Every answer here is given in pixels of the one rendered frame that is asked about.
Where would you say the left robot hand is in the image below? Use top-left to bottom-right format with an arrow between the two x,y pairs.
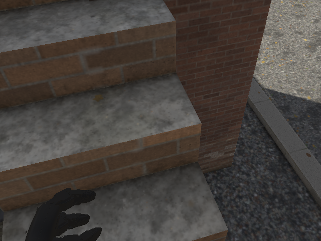
25,188 -> 102,241

